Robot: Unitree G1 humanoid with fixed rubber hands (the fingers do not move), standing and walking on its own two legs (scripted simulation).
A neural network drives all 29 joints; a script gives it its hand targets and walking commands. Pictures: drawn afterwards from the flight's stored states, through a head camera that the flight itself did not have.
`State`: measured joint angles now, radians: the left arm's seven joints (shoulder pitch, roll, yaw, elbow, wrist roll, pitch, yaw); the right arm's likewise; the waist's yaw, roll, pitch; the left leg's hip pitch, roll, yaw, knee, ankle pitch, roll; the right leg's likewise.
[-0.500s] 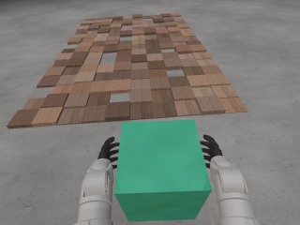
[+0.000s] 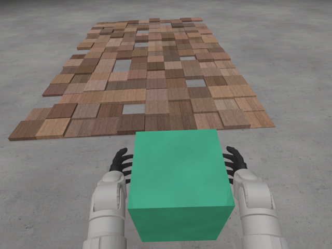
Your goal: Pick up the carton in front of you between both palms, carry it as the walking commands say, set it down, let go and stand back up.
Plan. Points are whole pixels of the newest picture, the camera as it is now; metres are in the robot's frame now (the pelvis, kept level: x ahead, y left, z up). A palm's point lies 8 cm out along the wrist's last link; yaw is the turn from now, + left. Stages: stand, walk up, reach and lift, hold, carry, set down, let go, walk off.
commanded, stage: carry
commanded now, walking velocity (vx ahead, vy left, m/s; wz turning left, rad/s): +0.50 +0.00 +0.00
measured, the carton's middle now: (177, 188) +0.30 +0.00 -0.01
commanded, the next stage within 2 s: none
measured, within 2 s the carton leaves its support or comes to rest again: neither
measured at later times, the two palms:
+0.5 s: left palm (117, 126) +0.45 +0.16 +0.09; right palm (219, 121) +0.46 -0.13 +0.09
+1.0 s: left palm (124, 73) +0.79 +0.19 +0.09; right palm (196, 71) +0.78 -0.11 +0.09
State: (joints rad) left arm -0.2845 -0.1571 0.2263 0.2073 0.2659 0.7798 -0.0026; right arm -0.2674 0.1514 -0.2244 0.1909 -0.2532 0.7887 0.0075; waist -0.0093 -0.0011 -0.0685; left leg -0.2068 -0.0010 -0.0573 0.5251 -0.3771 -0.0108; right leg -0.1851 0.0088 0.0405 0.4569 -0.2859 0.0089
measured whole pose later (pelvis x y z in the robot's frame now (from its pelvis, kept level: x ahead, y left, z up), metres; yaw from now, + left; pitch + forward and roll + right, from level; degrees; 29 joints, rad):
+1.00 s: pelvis +0.51 +0.04 +0.00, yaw -1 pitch +5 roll -1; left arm -0.17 -0.14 0.12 -0.38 0.11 1.21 0.09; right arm -0.17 0.14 -0.11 -0.36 -0.09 1.21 -0.09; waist -0.03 0.00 -0.09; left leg 0.00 0.04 0.23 0.27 -0.35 0.01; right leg -0.59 -0.08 -0.18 0.57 -0.09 -0.02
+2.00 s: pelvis +1.18 +0.06 -0.02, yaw +2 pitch +5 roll +0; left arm -0.97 0.04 0.32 0.15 0.06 1.34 0.14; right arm -0.95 -0.01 -0.30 0.13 -0.05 1.34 -0.15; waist -0.03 0.00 0.01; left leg -0.12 0.03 0.17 0.55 -0.49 0.03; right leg -0.58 -0.01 -0.16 0.55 -0.10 -0.08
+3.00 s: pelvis +1.85 +0.06 +0.04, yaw +2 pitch +6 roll +2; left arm -0.81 -0.01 0.30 0.09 0.06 1.27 0.12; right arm -0.85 0.03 -0.29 0.08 -0.09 1.32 -0.15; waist 0.09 -0.01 0.04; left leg -0.67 0.00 0.03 0.95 -0.31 0.04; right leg -0.25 0.02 -0.08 0.43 -0.24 -0.09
